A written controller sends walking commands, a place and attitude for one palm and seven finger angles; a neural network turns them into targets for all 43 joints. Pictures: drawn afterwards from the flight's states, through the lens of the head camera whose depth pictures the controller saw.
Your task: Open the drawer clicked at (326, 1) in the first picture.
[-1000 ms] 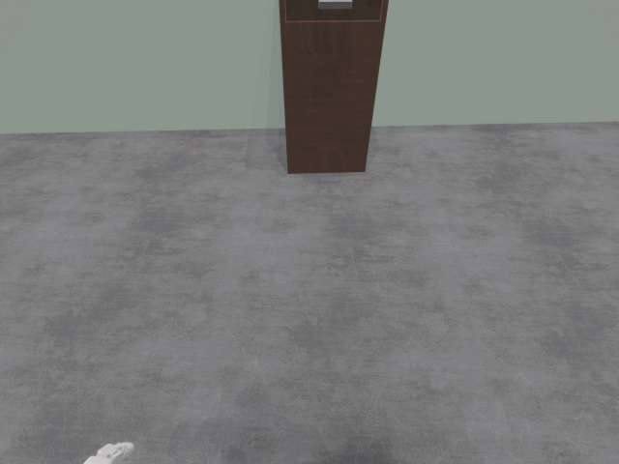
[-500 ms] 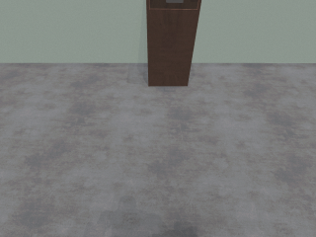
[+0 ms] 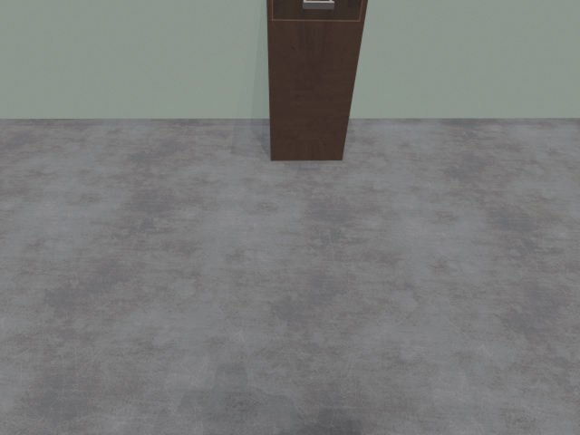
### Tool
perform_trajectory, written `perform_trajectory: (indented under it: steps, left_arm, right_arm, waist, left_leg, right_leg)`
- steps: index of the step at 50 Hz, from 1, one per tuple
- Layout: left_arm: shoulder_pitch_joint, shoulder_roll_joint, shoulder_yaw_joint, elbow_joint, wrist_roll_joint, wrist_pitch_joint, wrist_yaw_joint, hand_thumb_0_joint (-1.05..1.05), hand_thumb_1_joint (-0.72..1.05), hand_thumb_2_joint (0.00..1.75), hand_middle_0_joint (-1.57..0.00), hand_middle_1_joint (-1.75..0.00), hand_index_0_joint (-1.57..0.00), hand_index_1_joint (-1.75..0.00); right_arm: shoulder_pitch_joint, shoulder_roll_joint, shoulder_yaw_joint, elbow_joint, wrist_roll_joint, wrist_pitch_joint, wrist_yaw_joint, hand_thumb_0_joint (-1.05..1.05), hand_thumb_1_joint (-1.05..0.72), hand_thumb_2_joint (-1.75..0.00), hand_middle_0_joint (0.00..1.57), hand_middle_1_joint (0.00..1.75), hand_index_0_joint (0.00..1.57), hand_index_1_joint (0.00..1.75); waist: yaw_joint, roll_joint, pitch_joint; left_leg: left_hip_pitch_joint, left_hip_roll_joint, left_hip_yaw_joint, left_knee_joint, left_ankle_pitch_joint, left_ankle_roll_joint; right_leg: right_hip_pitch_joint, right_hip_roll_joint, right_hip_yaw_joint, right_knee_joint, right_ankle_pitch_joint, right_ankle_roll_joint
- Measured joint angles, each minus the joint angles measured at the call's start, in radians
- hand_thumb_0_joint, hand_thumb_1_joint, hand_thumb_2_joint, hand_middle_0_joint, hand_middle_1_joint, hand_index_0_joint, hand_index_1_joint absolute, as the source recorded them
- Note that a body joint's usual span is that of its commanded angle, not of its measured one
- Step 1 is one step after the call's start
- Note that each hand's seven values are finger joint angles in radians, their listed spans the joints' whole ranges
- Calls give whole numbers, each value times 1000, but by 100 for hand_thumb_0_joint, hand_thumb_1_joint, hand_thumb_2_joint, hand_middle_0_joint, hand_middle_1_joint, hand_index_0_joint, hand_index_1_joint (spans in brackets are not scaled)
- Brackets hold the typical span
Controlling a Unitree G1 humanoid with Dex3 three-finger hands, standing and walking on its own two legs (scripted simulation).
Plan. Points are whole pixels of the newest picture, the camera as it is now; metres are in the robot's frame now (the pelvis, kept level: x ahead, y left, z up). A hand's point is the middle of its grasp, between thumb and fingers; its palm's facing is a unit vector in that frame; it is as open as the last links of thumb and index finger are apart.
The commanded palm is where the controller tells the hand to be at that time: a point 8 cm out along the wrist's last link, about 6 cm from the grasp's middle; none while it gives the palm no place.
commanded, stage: look at it before walking up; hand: left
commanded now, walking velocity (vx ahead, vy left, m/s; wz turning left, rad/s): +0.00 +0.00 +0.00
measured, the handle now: (318, 3) +1.63 -0.02 +0.04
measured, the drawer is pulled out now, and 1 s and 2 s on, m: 0.00 0.00 0.00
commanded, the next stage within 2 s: walk to a spot facing it in 0.44 s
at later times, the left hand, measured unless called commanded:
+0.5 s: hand out of the picture +0.07 +0.25 -0.16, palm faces -0.03 -0.94 -0.33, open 7.4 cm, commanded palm none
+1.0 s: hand out of the picture +0.09 +0.14 -0.18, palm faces -0.10 -0.97 -0.22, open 7.4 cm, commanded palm none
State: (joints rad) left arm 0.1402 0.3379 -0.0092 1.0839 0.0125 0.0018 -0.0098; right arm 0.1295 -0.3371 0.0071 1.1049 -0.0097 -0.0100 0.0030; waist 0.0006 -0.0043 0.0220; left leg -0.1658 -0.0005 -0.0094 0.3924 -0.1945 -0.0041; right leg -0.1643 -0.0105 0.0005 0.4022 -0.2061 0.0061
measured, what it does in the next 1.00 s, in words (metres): lifts its left foot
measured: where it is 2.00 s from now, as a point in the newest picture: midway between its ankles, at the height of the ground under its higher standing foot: (327, 376)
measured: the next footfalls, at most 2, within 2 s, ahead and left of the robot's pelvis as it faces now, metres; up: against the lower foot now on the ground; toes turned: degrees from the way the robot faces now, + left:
left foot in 1.40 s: +0.43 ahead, +0.00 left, +0.00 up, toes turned -11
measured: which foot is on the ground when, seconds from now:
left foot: down 0.00-0.90, up 0.92-1.00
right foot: down 0.00-1.00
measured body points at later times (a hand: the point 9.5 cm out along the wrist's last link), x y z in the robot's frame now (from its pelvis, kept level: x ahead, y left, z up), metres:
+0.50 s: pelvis +0.00 +0.00 +0.00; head +0.00 +0.00 +0.45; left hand +0.08 +0.29 -0.13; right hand +0.08 -0.30 -0.13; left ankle +0.01 +0.12 -0.74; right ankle +0.01 -0.12 -0.74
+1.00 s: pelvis +0.08 -0.05 -0.02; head +0.09 -0.07 +0.43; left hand +0.10 +0.19 -0.16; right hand +0.03 -0.30 -0.18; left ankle +0.04 +0.09 -0.68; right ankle +0.05 -0.12 -0.74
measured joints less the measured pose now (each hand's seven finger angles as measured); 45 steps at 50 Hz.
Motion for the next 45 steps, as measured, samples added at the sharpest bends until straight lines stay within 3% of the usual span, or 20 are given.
perform_trajectory:
  steps: [30, 34, 38, 42, 45]
  left_arm:
    - [10, -3, 1, 5, 0, 1, 6, 1, 91, 89, -20, -30, -20, -30]
    - [59, -27, 8, -5, 5, 23, 0, 1, 91, 89, -20, -30, -20, -30]
    - [136, -60, 20, -25, 11, 35, -20, 1, 91, 89, -20, -30, -20, -30]
    - [187, -97, 34, -31, 12, 38, -35, 1, 91, 89, -20, -30, -20, -30]
    - [202, -127, 40, -47, 13, 17, -42, 1, 91, 89, -20, -30, -20, -30]
  right_arm:
    - [-7, -2, 2, 8, -1, 4, -3, 0, -91, -90, 20, 30, 21, 30]
    - [20, 24, -2, -5, -10, 16, -3, 0, -91, -90, 20, 30, 20, 30]
    - [75, 58, -11, -30, -12, 17, 2, 0, -91, -90, 20, 30, 21, 30]
    - [122, 86, -25, -39, -12, -2, 1, 0, -91, -90, 20, 30, 21, 30]
    - [160, 87, -33, -34, -12, -6, -1, 0, -91, -90, 20, 30, 21, 30]
  waist:
    - [5, 4, 6]
    - [16, 6, -17]
    - [19, 6, -37]
    - [18, 4, -18]
    - [11, 30, 2]
  left_leg:
    - [22, 6, 6, -26, 6, -5]
    - [7, 20, 35, 31, -47, -6]
    - [-6, 38, 72, 87, -104, -1]
    - [22, 61, 129, 107, -146, -21]
    - [20, 97, 143, 181, -207, -38]
  right_leg:
    - [19, 5, 5, -24, 8, -2]
    - [-12, 19, 33, 38, -39, -8]
    - [-63, 36, 59, 149, -168, -25]
    - [-143, 11, -7, 316, -241, -21]
    - [-131, 5, -60, 235, -165, -24]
